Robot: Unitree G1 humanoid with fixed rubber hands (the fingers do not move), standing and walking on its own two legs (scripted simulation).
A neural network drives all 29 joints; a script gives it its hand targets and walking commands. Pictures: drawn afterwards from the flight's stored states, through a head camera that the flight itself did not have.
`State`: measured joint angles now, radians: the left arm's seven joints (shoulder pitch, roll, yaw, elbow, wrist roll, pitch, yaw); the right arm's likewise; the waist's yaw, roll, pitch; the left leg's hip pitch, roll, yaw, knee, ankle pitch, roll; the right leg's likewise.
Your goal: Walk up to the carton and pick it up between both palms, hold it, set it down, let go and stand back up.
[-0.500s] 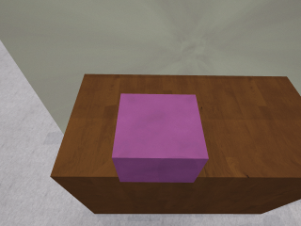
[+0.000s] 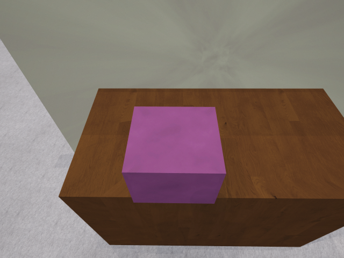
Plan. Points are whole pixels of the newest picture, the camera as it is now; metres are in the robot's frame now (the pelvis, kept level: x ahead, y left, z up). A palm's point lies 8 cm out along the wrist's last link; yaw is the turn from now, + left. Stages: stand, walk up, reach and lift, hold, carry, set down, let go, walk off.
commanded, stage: stand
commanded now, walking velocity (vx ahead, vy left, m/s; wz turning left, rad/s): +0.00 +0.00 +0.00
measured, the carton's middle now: (174, 154) +0.39 +0.00 -0.04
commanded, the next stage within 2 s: reach and lift in 1.40 s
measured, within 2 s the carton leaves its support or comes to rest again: neither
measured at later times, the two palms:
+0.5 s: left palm out of the picture -0.06 +0.17 -0.14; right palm out of the picture -0.03 -0.22 -0.15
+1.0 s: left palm out of the picture -0.06 +0.15 -0.14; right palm out of the picture -0.03 -0.24 -0.16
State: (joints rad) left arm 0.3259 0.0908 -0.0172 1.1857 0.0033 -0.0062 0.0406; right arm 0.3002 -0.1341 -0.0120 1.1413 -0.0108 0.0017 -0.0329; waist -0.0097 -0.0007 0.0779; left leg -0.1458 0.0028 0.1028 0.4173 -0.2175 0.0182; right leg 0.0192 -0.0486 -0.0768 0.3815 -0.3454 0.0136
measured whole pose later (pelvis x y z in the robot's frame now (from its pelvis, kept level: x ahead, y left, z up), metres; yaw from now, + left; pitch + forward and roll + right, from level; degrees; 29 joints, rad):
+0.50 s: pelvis -0.01 -0.02 +0.00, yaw +0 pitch -2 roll +1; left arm 0.36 0.08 -0.01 1.17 0.01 -0.03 0.04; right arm 0.29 -0.11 0.00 1.15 -0.01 0.00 -0.04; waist -0.01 0.01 0.06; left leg -0.17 0.04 0.09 0.40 -0.19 -0.02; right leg -0.01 -0.01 -0.08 0.37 -0.33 -0.03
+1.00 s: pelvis +0.00 -0.04 +0.00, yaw -1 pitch -2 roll +1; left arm 0.37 0.08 -0.01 1.16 0.01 -0.04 0.04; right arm 0.28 -0.10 0.00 1.18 -0.01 0.00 -0.04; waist 0.00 0.01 0.05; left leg -0.17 0.07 0.08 0.42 -0.21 -0.05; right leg -0.01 0.02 -0.08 0.38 -0.34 -0.05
